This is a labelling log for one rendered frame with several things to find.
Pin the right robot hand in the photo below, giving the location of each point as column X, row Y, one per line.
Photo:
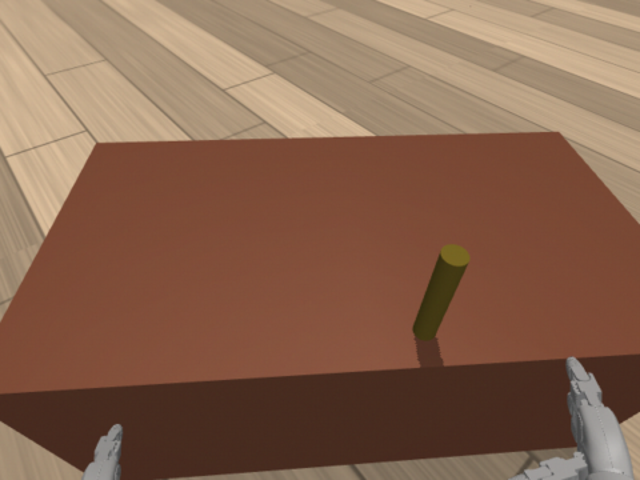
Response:
column 601, row 446

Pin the left robot hand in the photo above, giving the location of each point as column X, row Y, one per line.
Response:
column 106, row 457

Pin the can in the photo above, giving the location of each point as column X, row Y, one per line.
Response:
column 446, row 276

